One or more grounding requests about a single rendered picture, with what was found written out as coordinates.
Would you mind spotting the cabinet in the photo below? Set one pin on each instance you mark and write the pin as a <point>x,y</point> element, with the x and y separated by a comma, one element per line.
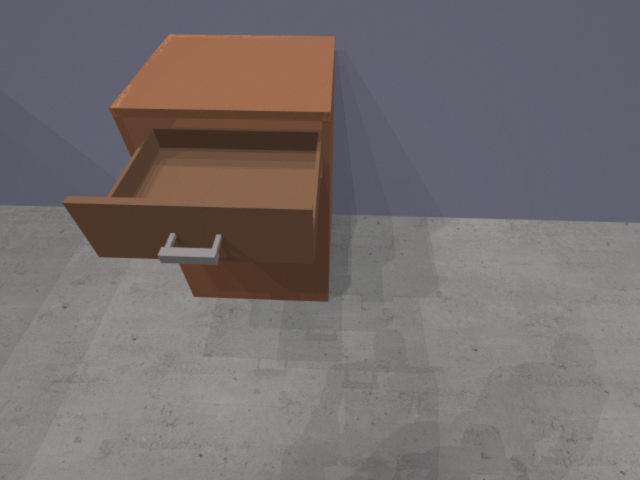
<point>242,82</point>

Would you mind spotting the handle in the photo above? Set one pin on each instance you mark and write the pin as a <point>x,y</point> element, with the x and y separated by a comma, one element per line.
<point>208,256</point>

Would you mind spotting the drawer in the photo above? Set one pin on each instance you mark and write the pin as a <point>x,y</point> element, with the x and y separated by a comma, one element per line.
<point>258,188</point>

